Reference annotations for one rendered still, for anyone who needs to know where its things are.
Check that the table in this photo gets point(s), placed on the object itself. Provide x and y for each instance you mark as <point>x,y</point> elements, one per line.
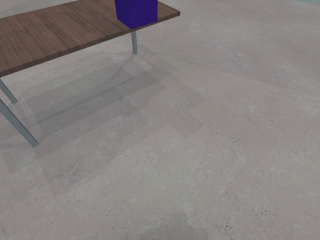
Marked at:
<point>32,38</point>

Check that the carton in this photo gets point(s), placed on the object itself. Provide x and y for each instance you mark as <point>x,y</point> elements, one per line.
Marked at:
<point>136,13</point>

